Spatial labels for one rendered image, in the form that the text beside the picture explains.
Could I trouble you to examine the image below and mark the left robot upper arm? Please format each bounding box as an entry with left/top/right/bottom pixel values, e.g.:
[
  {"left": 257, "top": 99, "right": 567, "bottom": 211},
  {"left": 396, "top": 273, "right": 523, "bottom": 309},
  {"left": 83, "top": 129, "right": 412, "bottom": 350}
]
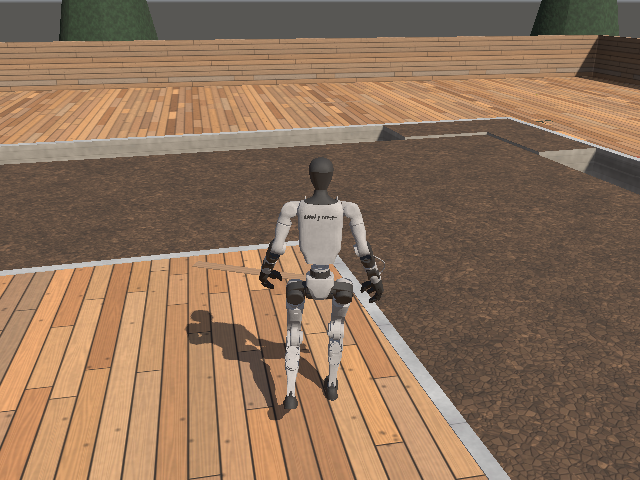
[{"left": 270, "top": 201, "right": 300, "bottom": 255}]

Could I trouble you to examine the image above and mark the robot left forearm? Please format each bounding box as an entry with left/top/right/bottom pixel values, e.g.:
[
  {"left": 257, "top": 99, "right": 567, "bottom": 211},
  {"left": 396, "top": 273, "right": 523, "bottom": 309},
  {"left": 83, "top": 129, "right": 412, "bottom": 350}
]
[{"left": 261, "top": 239, "right": 280, "bottom": 274}]

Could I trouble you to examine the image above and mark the right robot upper arm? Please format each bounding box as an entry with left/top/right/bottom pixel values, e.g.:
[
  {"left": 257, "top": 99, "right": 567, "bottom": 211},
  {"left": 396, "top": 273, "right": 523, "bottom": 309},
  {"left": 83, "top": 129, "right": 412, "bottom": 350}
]
[{"left": 341, "top": 201, "right": 370, "bottom": 257}]

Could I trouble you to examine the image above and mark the robot left shin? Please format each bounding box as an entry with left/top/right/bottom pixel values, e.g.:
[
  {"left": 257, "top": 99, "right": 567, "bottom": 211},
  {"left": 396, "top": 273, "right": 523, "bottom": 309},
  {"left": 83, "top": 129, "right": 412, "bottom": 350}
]
[{"left": 285, "top": 330, "right": 300, "bottom": 397}]

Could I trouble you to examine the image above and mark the humanoid robot torso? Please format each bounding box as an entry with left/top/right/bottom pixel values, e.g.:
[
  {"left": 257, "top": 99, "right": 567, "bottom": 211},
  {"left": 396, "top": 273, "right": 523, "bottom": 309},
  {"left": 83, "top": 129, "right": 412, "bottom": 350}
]
[{"left": 297, "top": 196, "right": 344, "bottom": 300}]

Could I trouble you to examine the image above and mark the right robot hand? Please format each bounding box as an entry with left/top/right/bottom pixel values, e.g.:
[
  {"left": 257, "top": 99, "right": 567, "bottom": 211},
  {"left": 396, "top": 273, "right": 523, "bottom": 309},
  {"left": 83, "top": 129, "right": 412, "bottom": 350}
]
[{"left": 360, "top": 280, "right": 384, "bottom": 303}]

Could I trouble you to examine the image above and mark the left robot hand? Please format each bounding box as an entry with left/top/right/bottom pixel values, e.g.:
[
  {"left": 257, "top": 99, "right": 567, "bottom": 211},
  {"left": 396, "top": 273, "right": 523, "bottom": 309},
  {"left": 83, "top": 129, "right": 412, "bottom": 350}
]
[{"left": 259, "top": 270, "right": 282, "bottom": 289}]

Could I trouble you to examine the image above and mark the robot right forearm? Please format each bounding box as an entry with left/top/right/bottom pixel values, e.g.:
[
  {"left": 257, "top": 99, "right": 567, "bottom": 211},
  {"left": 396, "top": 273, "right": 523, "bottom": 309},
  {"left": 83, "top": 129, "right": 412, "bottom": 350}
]
[{"left": 360, "top": 241, "right": 381, "bottom": 284}]

